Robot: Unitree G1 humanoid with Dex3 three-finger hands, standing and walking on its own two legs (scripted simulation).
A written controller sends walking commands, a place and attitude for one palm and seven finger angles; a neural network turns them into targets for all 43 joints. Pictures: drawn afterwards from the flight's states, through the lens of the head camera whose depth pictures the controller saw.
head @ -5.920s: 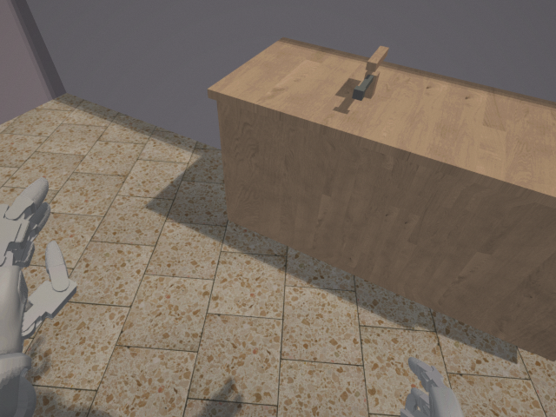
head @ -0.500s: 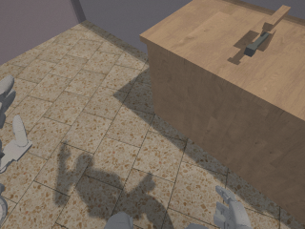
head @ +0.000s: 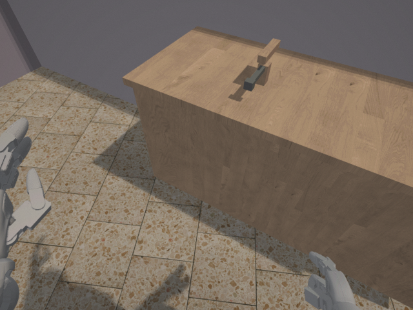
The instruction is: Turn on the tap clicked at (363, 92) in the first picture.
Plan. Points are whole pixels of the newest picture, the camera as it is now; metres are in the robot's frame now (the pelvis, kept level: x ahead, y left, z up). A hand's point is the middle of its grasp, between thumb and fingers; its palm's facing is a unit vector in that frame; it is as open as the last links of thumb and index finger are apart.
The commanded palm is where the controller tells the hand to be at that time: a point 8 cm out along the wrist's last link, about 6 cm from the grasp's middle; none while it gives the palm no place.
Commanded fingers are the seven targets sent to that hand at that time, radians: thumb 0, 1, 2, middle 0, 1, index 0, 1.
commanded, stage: turn to face it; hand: left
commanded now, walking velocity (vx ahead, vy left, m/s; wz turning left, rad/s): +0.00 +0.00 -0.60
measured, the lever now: (249, 84) +0.75 -0.07 +0.03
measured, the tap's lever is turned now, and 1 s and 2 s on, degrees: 0 0 0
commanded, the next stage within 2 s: take the last steps up to it in 1.12 s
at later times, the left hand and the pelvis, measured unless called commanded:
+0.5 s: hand (165, 208) +0.23 +0.08 +0.17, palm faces -0.02 -0.85 -0.52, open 7.4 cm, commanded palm +0.17 +0.17 +0.18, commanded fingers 0.00 0.90 0.90 -0.20 -0.30 -0.20 -0.30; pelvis -0.07 -0.04 -0.01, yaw -20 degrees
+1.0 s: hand (228, 246) +0.18 +0.00 +0.16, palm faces -0.14 -0.89 -0.44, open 7.4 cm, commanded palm +0.15 +0.07 +0.18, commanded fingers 0.00 0.90 0.90 -0.20 -0.30 -0.20 -0.30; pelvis -0.14 -0.06 -0.02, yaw -36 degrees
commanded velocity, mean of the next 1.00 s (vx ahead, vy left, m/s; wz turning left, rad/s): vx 0.00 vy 0.00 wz -0.54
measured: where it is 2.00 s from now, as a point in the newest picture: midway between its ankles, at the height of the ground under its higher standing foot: outside the picture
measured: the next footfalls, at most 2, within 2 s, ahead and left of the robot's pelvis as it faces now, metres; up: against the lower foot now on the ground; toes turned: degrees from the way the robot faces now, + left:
left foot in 0.02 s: +0.01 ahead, +0.15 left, +0.00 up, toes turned +2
right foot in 0.30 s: +0.00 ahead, -0.14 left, +0.00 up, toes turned -16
